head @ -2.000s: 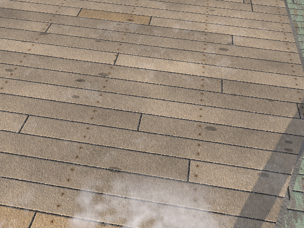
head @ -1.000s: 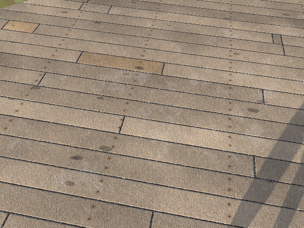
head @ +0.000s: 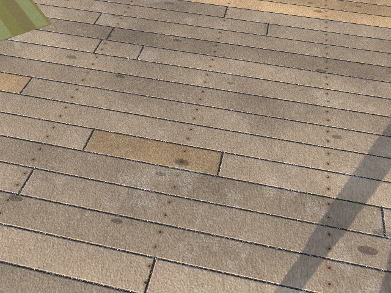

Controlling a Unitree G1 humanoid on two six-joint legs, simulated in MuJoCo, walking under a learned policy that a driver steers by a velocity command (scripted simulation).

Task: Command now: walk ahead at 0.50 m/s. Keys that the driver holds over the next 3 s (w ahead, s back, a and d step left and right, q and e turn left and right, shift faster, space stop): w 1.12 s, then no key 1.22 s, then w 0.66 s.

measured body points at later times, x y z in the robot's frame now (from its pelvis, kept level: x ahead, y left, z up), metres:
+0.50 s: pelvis +0.27 -0.03 -0.01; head +0.31 -0.04 +0.44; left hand +0.45 +0.20 -0.12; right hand +0.19 -0.27 -0.16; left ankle +0.08 +0.06 -0.70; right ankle +0.38 -0.10 -0.73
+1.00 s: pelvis +0.54 -0.02 +0.00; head +0.57 -0.01 +0.45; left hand +0.44 +0.21 -0.15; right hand +0.73 -0.23 -0.11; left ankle +0.67 +0.08 -0.72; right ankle +0.38 -0.11 -0.73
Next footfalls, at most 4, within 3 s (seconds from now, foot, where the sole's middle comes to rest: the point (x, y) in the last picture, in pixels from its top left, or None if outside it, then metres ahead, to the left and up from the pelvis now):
0.46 right None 0.42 -0.11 -0.77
1.02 left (180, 214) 0.75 0.09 -0.77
1.52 right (228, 191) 0.86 -0.09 -0.77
2.68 right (238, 168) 0.97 -0.14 -0.77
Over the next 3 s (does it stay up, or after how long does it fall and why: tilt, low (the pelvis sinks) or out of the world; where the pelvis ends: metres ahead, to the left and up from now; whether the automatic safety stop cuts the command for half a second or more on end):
stays up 1.01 -0.07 0.01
